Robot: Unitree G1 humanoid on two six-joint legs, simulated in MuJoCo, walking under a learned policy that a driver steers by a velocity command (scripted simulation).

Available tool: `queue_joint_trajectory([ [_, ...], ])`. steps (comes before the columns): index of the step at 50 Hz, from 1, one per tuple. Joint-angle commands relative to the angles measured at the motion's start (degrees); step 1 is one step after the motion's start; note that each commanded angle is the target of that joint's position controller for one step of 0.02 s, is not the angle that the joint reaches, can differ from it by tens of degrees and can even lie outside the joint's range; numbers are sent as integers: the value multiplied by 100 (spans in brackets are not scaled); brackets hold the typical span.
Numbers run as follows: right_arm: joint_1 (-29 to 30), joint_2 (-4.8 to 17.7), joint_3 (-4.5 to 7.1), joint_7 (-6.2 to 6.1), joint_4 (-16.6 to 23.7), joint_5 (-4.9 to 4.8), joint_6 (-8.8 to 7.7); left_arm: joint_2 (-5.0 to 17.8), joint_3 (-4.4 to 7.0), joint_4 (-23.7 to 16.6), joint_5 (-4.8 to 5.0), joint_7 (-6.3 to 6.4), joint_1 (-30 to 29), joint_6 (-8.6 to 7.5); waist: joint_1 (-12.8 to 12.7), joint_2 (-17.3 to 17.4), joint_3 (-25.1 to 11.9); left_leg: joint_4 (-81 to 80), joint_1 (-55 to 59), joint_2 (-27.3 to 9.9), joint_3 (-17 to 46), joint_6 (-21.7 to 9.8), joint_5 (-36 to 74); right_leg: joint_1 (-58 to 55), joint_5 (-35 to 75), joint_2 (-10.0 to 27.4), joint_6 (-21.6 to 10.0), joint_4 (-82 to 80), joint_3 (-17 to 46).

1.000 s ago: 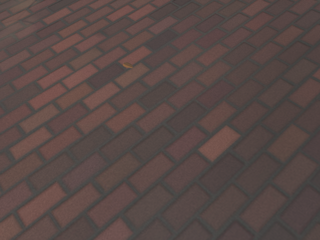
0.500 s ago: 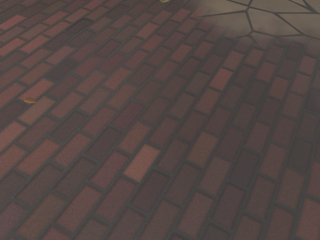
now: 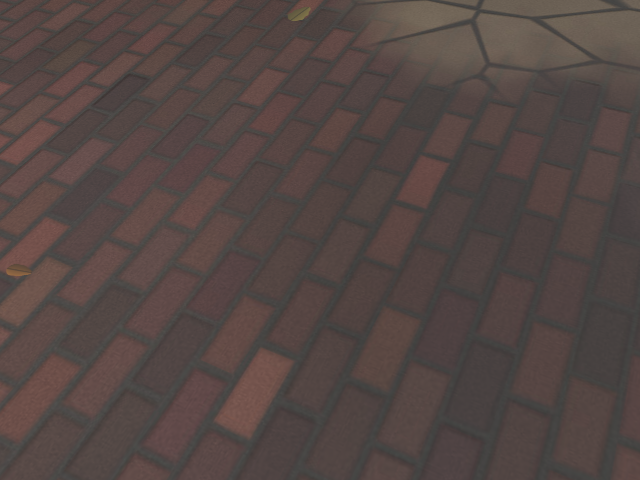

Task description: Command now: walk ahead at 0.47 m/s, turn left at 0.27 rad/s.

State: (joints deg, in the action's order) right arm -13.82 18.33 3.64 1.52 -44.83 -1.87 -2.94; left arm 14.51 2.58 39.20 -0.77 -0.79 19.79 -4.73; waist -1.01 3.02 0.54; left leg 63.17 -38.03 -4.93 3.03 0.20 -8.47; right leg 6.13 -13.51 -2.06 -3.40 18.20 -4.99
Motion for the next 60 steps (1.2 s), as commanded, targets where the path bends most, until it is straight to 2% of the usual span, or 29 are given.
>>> queue_joint_trajectory([
  [1,157,236,72,-13,347,28,-4,758,230,-242,-30,78,-264,-182,85,-649,260,-689,-549,33,420,81,833,-132,1846,1441,-626,-1046,522],
  [5,897,39,-33,128,579,67,-56,900,264,-17,29,167,-148,-170,-167,-558,527,-2099,-198,132,-113,-15,1661,-187,2080,1408,-382,-1258,-75],
  [9,1503,-31,-96,302,932,51,-104,1041,316,270,92,231,183,-18,-339,-481,642,-2813,-386,266,-482,-278,1254,-1082,3220,1631,-273,-841,-352],
  [12,1247,211,14,352,1051,44,-70,1276,373,292,102,339,138,158,-37,-873,102,-2804,291,745,-986,-601,336,-1628,6170,1680,-148,289,-535],
  [14,35,679,242,266,866,23,-23,1403,393,236,107,378,-22,242,660,-952,-623,-2975,1962,1066,-985,-946,122,-1251,6800,1581,-85,2040,-583],
  [15,-885,983,392,153,719,39,31,1374,359,151,111,384,-166,191,1196,-607,-1072,-3334,3710,762,-280,-1233,398,-15,5405,1339,92,3586,-587],
  [16,-997,1516,484,70,706,51,33,432,72,-100,-91,229,548,35,497,1015,-1634,-3269,6098,-884,2759,-2352,-17,2841,-1137,136,499,5920,-213],
  [17,-1107,1210,402,47,808,62,-19,726,54,-167,81,114,165,-220,810,544,-2505,-4226,6553,-1382,4616,-2797,-837,3593,-2020,-211,464,6812,1171],
  [18,-901,942,340,24,813,92,-55,1040,136,-391,308,49,-507,-349,924,137,-1627,-4533,5980,-1206,3792,-2399,-773,4041,-1478,159,337,6564,1372],
  [19,-519,779,292,17,864,67,-80,996,95,-492,289,58,-717,-416,636,-387,-944,-4607,5025,-967,3115,-2162,-386,3944,-1012,413,273,5952,1292],
  [20,-142,625,244,18,936,57,-92,966,113,-458,139,96,-783,-421,360,-645,-489,-4687,4164,-715,2622,-2006,282,3663,-848,571,316,5410,1187],
  [22,179,492,187,-23,1059,156,-96,1009,165,-408,8,102,-548,-289,18,-378,-248,-4940,3174,-441,2127,-1980,1072,3030,-657,722,469,4974,1155],
  [25,130,659,229,-111,964,114,-105,759,72,-457,-55,130,-638,-138,-32,-255,-55,-5055,2282,-217,1513,-1896,1697,2778,-318,756,765,3965,852],
  [28,-50,810,276,-206,856,48,-23,497,-50,-610,-50,109,-1381,-136,263,-19,-21,-4888,1814,251,1014,-1492,1217,2259,1104,491,864,2456,686],
  [32,-509,824,281,-234,706,6,80,683,16,-730,109,29,-1949,-203,540,206,-174,-4501,2242,113,1530,-1237,328,1868,1686,178,831,1369,846],
  [35,-469,756,275,-240,714,21,104,941,168,-682,152,0,-1714,-270,303,421,-215,-3949,2729,-134,2118,-1052,21,1550,1094,201,559,1030,1008],
  [36,-392,654,247,-233,744,37,106,1009,235,-580,147,12,-1329,-295,65,446,-304,-3633,2676,-43,2108,-927,86,1041,1045,215,402,830,933],
  [37,-425,373,149,-211,768,85,79,1179,320,-491,72,42,-741,-329,-221,306,-728,-2773,2516,210,1799,-734,177,133,931,568,142,804,1131],
  [38,-694,-57,-1,-202,831,214,58,1461,379,-420,-2,80,72,-321,-396,-576,-1554,-1085,1863,642,1191,-496,-1199,-1245,535,1633,-227,786,2307],
  [39,-1426,-112,-48,-196,946,-45,3,1850,493,-80,-32,-6,443,-241,-27,-2628,-1807,585,-103,1116,630,-223,-2598,-2338,-1268,2635,-1180,-3,5257],
  [40,-1279,480,56,-225,755,-93,5,1246,373,-231,82,-44,194,-237,-210,-1593,-1211,1166,-631,757,868,-140,-2234,-1975,-2338,2468,-1073,-293,5329],
  [41,-602,682,115,-217,840,-36,19,946,286,-241,86,-23,-26,-201,-335,-1052,-590,1263,-730,585,725,-123,-1703,-1418,-1915,2194,-846,-249,4272],
  [42,-237,613,102,-227,922,52,20,872,242,-253,25,-26,-249,-176,-269,-637,-307,1093,-558,431,581,-114,-1368,-844,-1043,1925,-758,-266,3560],
  [43,3,535,108,-214,1007,122,-7,770,207,-194,10,-22,-379,-164,-203,-611,-70,753,-506,287,567,-116,-1134,-476,-334,1723,-787,-332,3080],
  [46,-82,237,46,-131,982,99,-9,655,156,-27,49,-9,-381,-193,13,-931,-77,25,-31,86,280,-83,-969,-58,675,1430,-831,-595,2301],
  [51,707,-48,-124,-57,1153,153,-79,1058,250,226,141,21,-229,-131,-187,-763,62,-1819,158,-1,-48,21,30,63,1315,1393,-916,-907,1563],
  [57,1497,102,-98,47,1362,66,-154,1241,271,586,243,16,222,-5,-383,-808,232,-3060,723,232,-215,-115,612,-240,1484,1554,-709,-754,1310],
  [59,1404,217,-49,68,1372,72,-172,1322,296,660,256,39,212,56,-216,-835,184,-3311,1047,309,-275,-283,367,-458,1920,1648,-599,-491,1285],
  [60,1058,319,14,56,1280,97,-177,1356,300,668,266,56,120,83,41,-806,-1,-3524,1635,431,-398,-397,381,-435,2632,1550,-493,-72,1125],
])
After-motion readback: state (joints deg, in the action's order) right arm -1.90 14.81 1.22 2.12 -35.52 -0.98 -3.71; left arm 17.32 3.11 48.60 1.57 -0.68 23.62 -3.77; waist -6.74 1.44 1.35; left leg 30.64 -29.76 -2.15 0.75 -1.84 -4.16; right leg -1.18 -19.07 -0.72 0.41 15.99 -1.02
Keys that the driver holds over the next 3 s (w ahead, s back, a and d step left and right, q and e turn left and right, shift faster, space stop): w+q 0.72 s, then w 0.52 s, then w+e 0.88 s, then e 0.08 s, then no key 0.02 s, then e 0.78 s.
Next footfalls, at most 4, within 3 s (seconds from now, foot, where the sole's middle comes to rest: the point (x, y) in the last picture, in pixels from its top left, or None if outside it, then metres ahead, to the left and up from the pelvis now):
0.30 left None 0.33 0.11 -0.78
0.74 right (363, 410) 0.65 -0.01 -0.78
1.24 left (212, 373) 0.74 0.34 -0.78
1.78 right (261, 250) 1.11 0.25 -0.78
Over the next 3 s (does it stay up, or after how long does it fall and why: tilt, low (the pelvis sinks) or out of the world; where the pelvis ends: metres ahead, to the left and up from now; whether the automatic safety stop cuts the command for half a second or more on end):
stays up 1.28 0.36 0.00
